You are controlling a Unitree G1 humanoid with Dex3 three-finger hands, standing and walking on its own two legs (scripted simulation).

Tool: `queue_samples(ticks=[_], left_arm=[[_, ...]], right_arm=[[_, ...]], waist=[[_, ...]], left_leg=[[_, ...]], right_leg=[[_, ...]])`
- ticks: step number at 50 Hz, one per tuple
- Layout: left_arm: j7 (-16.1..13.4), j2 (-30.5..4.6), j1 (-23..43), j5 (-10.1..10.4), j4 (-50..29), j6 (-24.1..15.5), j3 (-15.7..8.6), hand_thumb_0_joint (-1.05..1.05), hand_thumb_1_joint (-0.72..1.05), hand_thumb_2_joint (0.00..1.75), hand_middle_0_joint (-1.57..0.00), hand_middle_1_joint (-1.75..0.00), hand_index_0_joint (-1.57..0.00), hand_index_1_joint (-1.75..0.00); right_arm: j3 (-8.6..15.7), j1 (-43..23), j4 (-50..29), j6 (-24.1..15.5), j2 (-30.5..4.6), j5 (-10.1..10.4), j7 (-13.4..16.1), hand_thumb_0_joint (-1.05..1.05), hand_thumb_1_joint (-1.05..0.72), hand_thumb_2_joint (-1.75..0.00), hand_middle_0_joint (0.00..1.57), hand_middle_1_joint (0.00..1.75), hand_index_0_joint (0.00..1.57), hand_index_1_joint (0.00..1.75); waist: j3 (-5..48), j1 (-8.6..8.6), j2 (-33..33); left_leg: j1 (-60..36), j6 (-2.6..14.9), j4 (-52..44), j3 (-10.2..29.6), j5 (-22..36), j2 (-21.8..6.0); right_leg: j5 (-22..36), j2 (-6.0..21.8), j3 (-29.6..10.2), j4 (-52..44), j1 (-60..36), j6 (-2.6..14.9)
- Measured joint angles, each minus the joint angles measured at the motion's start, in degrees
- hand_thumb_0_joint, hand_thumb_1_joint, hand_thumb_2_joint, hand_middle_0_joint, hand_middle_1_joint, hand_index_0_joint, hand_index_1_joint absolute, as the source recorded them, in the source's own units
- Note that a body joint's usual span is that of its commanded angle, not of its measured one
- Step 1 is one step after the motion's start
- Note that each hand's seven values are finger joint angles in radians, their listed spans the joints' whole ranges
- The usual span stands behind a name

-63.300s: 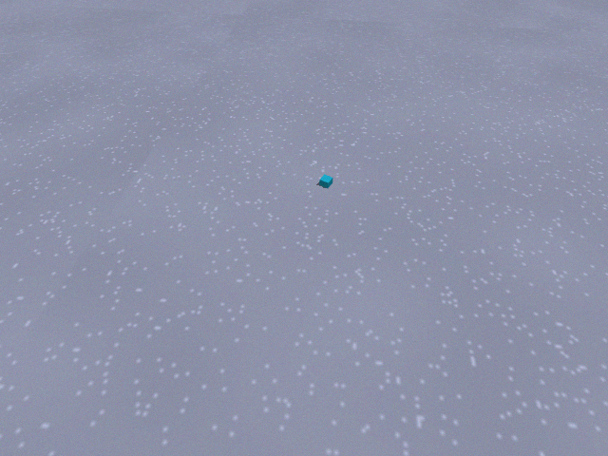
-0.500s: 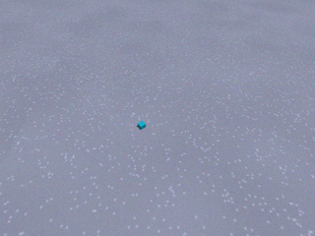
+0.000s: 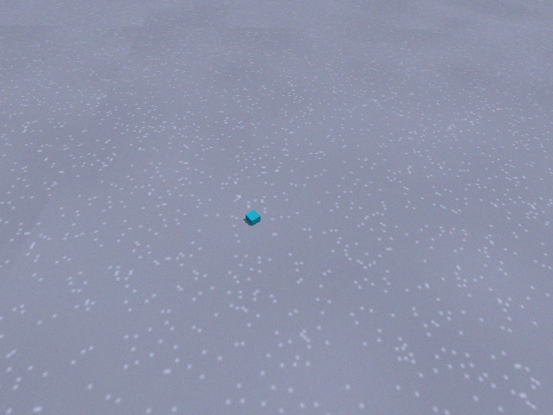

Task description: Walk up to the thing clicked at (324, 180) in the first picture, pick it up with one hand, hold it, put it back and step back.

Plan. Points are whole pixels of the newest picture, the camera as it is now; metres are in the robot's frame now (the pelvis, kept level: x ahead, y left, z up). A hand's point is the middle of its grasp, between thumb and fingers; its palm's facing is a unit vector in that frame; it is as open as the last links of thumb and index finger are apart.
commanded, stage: step back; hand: left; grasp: from above
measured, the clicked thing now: (253, 217) +1.07 +0.16 -0.75
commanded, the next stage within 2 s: stand in 0.22 s
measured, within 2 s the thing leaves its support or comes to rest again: neither
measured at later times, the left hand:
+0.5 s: hand out of the picture +0.13 +0.25 -0.14, palm faces -0.04 -0.94 -0.34, open 7.3 cm
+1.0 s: hand out of the picture +0.06 +0.25 -0.14, palm faces -0.05 -0.94 -0.34, open 7.3 cm
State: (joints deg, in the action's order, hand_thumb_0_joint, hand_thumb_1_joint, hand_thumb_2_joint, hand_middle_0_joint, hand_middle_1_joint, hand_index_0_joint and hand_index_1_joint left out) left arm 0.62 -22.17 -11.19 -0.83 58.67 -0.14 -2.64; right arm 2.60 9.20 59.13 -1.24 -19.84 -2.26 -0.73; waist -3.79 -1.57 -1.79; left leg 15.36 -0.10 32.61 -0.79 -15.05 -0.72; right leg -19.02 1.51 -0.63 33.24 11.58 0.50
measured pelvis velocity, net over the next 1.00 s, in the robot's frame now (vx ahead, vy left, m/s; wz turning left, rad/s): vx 0.00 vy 0.00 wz -0.02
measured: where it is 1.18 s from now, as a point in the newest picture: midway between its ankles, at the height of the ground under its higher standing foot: outside the picture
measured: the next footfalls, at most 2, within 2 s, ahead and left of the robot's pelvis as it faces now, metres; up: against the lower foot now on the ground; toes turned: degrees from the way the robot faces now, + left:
none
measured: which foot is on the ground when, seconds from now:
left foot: down 0.00-1.00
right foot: down 0.00-1.00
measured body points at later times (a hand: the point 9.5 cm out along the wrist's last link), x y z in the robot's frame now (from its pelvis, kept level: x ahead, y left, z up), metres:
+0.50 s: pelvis +0.01 +0.00 +0.02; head +0.02 +0.00 +0.47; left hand +0.13 +0.29 -0.11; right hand +0.12 -0.30 -0.11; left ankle +0.03 +0.12 -0.73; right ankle -0.02 -0.13 -0.73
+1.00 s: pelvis +0.00 +0.00 +0.02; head +0.01 +0.00 +0.47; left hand +0.06 +0.30 -0.12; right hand +0.06 -0.30 -0.12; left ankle +0.03 +0.12 -0.73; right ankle -0.02 -0.13 -0.73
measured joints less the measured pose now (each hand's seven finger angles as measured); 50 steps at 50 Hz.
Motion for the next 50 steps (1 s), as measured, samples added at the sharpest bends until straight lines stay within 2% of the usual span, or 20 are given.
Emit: queue_samples(ticks=[2,4,12,21,34,50], left_arm=[[-0.1,0.1,0.9,0.1,0.6,-0.6,0.2,0.00,0.91,0.90,-0.21,-0.30,-0.20,-0.30],[-0.1,0.3,1.9,0.2,0.8,-0.8,0.4,0.00,0.91,0.90,-0.21,-0.30,-0.20,-0.30],[-0.7,1.1,5.9,0.4,1.4,-1.3,1.0,0.00,0.91,0.90,-0.21,-0.30,-0.20,-0.30],[-0.6,2.2,8.1,0.5,3.2,-0.8,2.1,0.00,0.91,0.90,-0.21,-0.30,-0.20,-0.30],[-0.2,2.2,6.6,0.2,6.1,-0.6,2.2,0.00,0.91,0.90,-0.21,-0.30,-0.20,-0.30],[0.0,1.8,4.0,0.2,6.9,-0.3,2.3,0.00,0.91,0.90,-0.21,-0.30,-0.20,-0.30]], right_arm=[[-0.5,-1.1,0.2,0.1,0.6,0.4,0.1,0.01,-0.91,-0.90,0.21,0.30,0.20,0.30],[-0.9,-2.2,0.3,0.1,1.1,0.6,0.2,0.01,-0.91,-0.90,0.21,0.30,0.20,0.30],[-1.0,-6.4,1.5,-0.2,1.3,1.3,0.6,0.01,-0.91,-0.90,0.21,0.30,0.20,0.30],[-1.5,-7.5,3.6,0.3,0.2,1.8,0.4,0.00,-0.91,-0.90,0.21,0.30,0.20,0.30],[-1.7,-5.4,6.5,0.8,-0.1,1.5,-0.1,0.01,-0.91,-0.90,0.21,0.30,0.20,0.30],[-1.9,-3.2,7.3,0.8,0.0,1.4,-0.2,0.01,-0.91,-0.90,0.21,0.30,0.20,0.30]], waist=[[0.1,0.25,0.5],[0.3,0.48,0.7],[0.0,0.90,1.5],[-0.2,1.60,1.6],[-0.1,2.03,1.4],[0.1,1.76,1.8]], left_leg=[[-0.5,-0.23,-0.2,0.0,-0.4,-0.7],[-1.1,-0.34,-1.1,-0.1,-0.3,-0.9],[-3.1,-0.25,-3.4,-1.0,0.1,-0.8],[-6.8,-0.42,-9.8,-1.1,3.5,-0.5],[-7.9,-0.71,-13.8,-0.9,6.8,-0.8],[-6.7,-0.55,-13.9,-0.9,7.4,-0.7]], right_leg=[[0.7,-0.6,0.0,-2.0,-1.2,-1.29],[0.7,-0.8,-0.1,-3.2,-1.9,-1.63],[1.1,-0.6,-0.9,-5.3,-3.5,-1.75],[4.2,-0.3,-0.9,-11.0,-6.9,-1.90],[7.3,-0.7,-0.7,-14.8,-7.8,-1.65],[7.7,-0.6,-0.7,-14.3,-6.4,-1.75]])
